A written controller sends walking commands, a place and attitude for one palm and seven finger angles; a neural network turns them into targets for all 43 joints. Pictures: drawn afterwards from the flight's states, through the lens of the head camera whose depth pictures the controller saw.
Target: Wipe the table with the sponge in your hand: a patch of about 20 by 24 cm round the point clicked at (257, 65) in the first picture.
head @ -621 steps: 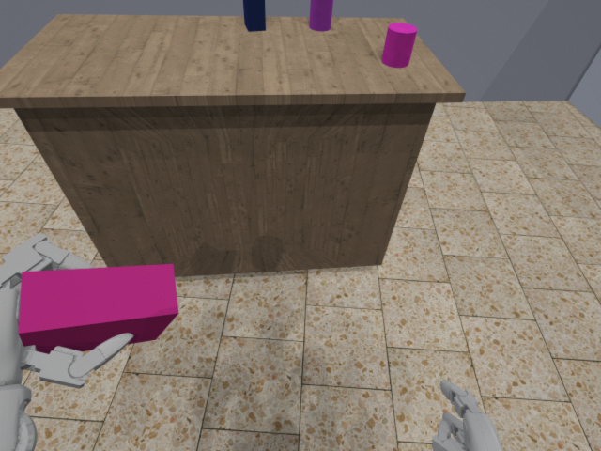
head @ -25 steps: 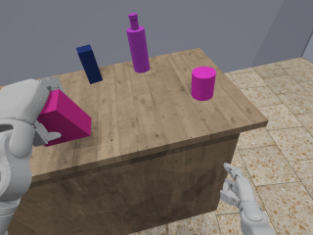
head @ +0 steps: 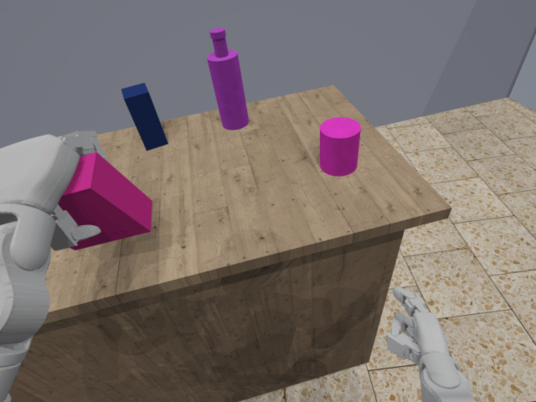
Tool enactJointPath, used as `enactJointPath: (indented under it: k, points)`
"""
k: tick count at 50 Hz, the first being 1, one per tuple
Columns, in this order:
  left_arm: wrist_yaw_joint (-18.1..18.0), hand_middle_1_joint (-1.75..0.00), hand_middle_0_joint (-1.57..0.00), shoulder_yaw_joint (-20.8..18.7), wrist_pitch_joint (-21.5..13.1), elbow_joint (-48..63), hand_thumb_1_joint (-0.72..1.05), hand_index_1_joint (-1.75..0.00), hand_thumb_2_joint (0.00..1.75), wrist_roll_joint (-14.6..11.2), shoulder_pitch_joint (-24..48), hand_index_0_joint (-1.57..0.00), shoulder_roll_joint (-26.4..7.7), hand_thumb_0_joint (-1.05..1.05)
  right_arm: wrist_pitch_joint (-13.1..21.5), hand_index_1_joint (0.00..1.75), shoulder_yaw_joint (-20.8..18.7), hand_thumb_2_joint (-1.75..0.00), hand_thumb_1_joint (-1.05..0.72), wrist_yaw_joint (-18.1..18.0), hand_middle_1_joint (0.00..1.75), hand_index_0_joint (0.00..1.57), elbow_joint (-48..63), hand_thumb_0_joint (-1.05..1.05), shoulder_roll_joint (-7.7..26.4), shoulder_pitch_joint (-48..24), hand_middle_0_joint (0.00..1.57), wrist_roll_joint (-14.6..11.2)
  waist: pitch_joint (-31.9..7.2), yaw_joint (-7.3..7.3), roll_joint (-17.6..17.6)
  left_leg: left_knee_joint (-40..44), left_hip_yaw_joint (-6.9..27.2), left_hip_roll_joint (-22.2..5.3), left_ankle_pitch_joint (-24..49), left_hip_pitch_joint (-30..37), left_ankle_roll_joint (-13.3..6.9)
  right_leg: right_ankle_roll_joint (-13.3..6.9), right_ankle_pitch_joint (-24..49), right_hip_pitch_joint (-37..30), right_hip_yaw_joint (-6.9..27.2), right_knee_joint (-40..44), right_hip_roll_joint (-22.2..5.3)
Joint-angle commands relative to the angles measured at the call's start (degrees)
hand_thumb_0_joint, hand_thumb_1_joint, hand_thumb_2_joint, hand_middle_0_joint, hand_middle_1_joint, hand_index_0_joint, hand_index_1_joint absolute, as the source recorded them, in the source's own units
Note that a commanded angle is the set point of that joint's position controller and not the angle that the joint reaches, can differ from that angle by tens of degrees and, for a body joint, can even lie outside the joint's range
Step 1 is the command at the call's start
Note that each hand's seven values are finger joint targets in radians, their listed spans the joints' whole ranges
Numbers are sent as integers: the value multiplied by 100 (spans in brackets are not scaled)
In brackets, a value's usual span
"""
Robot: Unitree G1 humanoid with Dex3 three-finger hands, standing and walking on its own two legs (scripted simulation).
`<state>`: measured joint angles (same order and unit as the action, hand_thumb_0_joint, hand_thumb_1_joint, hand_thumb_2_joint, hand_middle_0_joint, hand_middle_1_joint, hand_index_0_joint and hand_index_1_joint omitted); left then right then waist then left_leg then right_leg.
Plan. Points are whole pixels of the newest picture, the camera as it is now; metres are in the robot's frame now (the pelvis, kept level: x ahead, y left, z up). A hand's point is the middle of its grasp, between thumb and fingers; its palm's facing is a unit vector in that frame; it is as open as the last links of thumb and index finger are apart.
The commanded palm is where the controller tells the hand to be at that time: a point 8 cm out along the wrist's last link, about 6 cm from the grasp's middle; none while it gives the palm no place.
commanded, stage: move the sponge above the wiping area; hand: left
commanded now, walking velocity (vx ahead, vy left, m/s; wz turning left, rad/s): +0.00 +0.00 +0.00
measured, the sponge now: (95, 213) +0.26 +0.28 +0.20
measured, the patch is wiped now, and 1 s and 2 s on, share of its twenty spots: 0.00 0.00 0.00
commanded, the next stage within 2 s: none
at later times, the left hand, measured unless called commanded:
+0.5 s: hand (86, 194) +0.27 +0.29 +0.22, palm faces +0.27 -0.09 -0.96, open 9.4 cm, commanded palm +0.21 +0.29 +0.29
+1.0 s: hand (84, 200) +0.27 +0.30 +0.21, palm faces +0.14 -0.03 -0.99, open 9.4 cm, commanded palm +0.22 +0.30 +0.28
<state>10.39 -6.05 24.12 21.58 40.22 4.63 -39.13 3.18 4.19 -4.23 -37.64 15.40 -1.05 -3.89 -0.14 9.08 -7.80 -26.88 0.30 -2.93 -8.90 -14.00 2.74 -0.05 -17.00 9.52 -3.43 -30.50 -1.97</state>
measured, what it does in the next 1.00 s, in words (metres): stands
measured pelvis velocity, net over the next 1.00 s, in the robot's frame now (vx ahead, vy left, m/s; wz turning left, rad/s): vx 0.01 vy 0.00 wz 0.01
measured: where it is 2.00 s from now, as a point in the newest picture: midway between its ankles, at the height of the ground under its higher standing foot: outside the picture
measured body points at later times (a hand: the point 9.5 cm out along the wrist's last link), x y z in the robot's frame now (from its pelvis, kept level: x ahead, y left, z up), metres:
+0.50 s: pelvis +0.01 +0.01 +0.00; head +0.00 -0.04 +0.45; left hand +0.25 +0.29 +0.28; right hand +0.29 -0.15 -0.06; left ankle +0.06 +0.15 -0.73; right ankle +0.00 -0.12 -0.73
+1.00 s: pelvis +0.01 +0.00 +0.00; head +0.01 -0.05 +0.45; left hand +0.26 +0.30 +0.26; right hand +0.29 -0.18 -0.07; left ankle +0.06 +0.15 -0.73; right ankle +0.00 -0.12 -0.73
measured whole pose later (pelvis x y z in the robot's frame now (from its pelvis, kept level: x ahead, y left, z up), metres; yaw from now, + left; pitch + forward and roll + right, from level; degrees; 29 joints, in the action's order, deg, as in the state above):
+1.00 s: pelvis +0.01 +0.00 +0.00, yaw +1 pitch -2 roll +0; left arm 13.3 -3.4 24.5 14.5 45.0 6.1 -39.0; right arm 2.8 4.0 -4.3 -37.8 15.9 0.0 -3.6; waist -0.3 8.4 -7.6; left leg -26.7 0.9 -2.6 -9.6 -14.9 2.6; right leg 0.0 -17.5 9.7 -4.0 -29.5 -2.2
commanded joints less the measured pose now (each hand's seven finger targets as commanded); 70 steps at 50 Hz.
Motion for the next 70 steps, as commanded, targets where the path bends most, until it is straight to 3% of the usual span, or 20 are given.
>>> enactJointPath:
  k: [1, 8, 9, 12, 14, 19, 21, 25, 30, 35, 39, 44, 50, 54, 58, 59, 67, 68, 69, 70]
  points:
    - [-277, -160, -120, -921, -71, 848, 10, -160, 130, 169, 1587, -120, -1375, 0, 351, 30, -148, -90, -90, 10, 30, 20, 1183, 0, 334, -1484, 20, -12, -1180, 40, 366, 254, -188, 327, 509, 700, -253, -123, 622, 174, 51, 740, 57]
    - [-311, -160, -120, -968, -24, 750, 10, -160, 130, 278, 1685, -120, -1504, 0, 303, 30, -152, -90, -90, -17, 30, 20, 1140, 0, 367, -1429, 20, 14, -1300, 29, 362, 255, -192, 328, 629, 779, -267, -135, 763, 137, 30, 726, 87]
    - [-296, -160, -120, -1021, 11, 863, 10, -160, 130, 302, 1738, -120, -1555, 0, 341, 30, -113, -90, -90, 0, 30, 20, 1192, 0, 324, -1674, 20, -49, -1310, 45, 130, 259, -150, 331, 582, 782, -240, -191, 667, 123, 99, 715, 150]
    - [-315, -160, -120, -840, 13, 603, 10, -160, 130, 334, 1844, -120, -1437, 0, 312, 30, -129, -90, -90, -26, 30, 20, 1109, 0, 365, -1434, 20, 20, -1281, 10, 365, 311, -148, 327, 602, 773, -255, -151, 681, 148, -10, 736, 114]
    - [-284, -160, -120, -804, 53, 719, 10, -160, 130, 396, 1987, -120, -1428, 0, 326, 30, -76, -90, -90, -7, 30, 20, 1171, 0, 301, -1697, 20, -41, -1247, 27, 68, 325, -114, 344, 538, 781, -238, -225, 597, 159, 48, 720, 184]
    - [-273, -160, -120, -643, 74, 963, 10, -160, 130, 431, 1933, -120, -1257, 0, 332, 30, -71, -90, -90, 26, 30, 20, 1209, 0, 274, -1710, 20, -34, -1435, 49, 50, 332, -71, 338, 730, 896, -244, -254, 752, 75, -6, 653, 213]
    - [-315, -160, -120, -709, 70, 679, 10, -160, 130, 456, 1884, -120, -1316, 0, 300, 30, -121, -90, -90, 20, 30, 20, 1101, 0, 335, -1420, 20, 24, -1437, 27, 334, 342, -102, 318, 770, 829, -242, -208, 782, 59, -76, 676, 167]
    - [-332, -160, -120, -773, 108, 700, 10, -160, 130, 502, 2041, -120, -1413, 0, 257, 30, -95, -90, -90, 28, 30, 20, 1133, 0, 352, -1472, 20, 4, -1467, 19, 140, 328, -110, 326, 814, 780, -233, -236, 813, 23, -44, 655, 164]
    - [-258, -160, -120, -556, 141, 359, 10, -160, 130, 506, 2203, -120, -1281, 0, 237, 30, -95, -90, -90, -12, 30, 20, 1131, 0, 355, -1450, 20, -25, -1368, -35, 300, 319, -143, 340, 596, 762, -254, -196, 656, 142, -19, 737, 154]
    - [-152, -160, -120, -583, 117, 359, 10, -160, 130, 605, 2195, -120, -1445, 0, 270, 30, -100, -90, -90, -38, 30, 20, 1156, 0, 369, -1427, 20, -15, -1527, -27, 272, 244, -138, 385, 739, 803, -290, -191, 822, 62, 0, 696, 146]
    - [-57, -160, -120, -883, 128, 168, 10, -160, 130, 712, 2045, -120, -1795, 0, 286, 30, -94, -90, -90, -43, 30, 20, 1153, 0, 384, -1515, 20, -31, -1517, -3, 235, 152, -145, 413, 882, 798, -314, -210, 1081, 17, 103, 671, 195]
    - [33, -160, -120, -822, 43, 247, 10, -160, 130, 716, 1980, -120, -1724, 0, 314, 30, -112, -90, -90, -23, 30, 20, 1165, 0, 356, -1487, 20, -20, -1482, -10, 169, 106, -155, 436, 965, 811, -339, -198, 1225, 35, 77, 649, 184]
    - [36, -160, -120, -761, -45, 38, 10, -160, 130, 718, 1979, -120, -1643, 0, 314, 30, -147, -90, -90, -27, 30, 20, 1074, 0, 405, -1201, 20, 11, -1388, -66, 464, 146, -146, 424, 902, 699, -342, -142, 1166, 90, -22, 655, 139]
    - [42, -160, -120, -748, -75, 201, 10, -160, 130, 740, 1964, -120, -1620, 0, 351, 30, -142, -90, -90, -29, 30, 20, 1169, 0, 349, -1423, 20, -15, -1440, -5, 160, 137, -142, 449, 874, 818, -350, -199, 1112, 79, 56, 669, 188]
    - [5, -160, -120, -659, -136, 25, 10, -160, 130, 746, 1995, -120, -1531, 0, 313, 30, -181, -90, -90, -49, 30, 20, 1063, 0, 389, -1164, 20, 43, -1405, -43, 453, 183, -166, 442, 861, 826, -356, -144, 1108, 118, -25, 719, 150]
    - [11, -160, -120, -773, -111, 11, 10, -160, 130, 798, 2048, -120, -1675, 0, 360, 30, -139, -90, -90, -37, 30, 20, 1106, 0, 363, -1381, 20, -3, -1417, -21, 299, 157, -124, 433, 818, 815, -343, -206, 1019, 115, 50, 695, 211]
    - [-2, -160, -120, -587, -134, -434, 10, -160, 130, 827, 2277, -120, -1554, 0, 317, 30, -161, -90, -90, -70, 30, 20, 994, 0, 406, -1163, 20, 23, -1317, -71, 372, 243, -143, 437, 651, 749, -332, -160, 807, 170, -31, 768, 164]
    - [11, -160, -120, -673, -152, -474, 10, -160, 130, 843, 2275, -120, -1665, 0, 298, 30, -162, -90, -90, -75, 30, 20, 982, 0, 426, -1138, 20, 40, -1364, -51, 415, 250, -121, 452, 669, 734, -336, -167, 820, 133, -49, 764, 179]
    - [43, -160, -120, -654, -153, -377, 10, -160, 130, 902, 2377, -120, -1686, 0, 334, 30, -119, -90, -90, -74, 30, 20, 1066, 0, 382, -1351, 20, 2, -1419, -45, 188, 226, -109, 460, 643, 784, -336, -225, 768, 125, 25, 740, 225]
    - [24, -160, -120, -535, -232, -215, 10, -160, 130, 886, 2475, -120, -1558, 0, 351, 30, -148, -90, -90, -72, 30, 20, 1048, 0, 376, -1205, 20, 23, -1532, -81, 212, 218, -120, 460, 705, 818, -336, -189, 793, 104, -34, 715, 171]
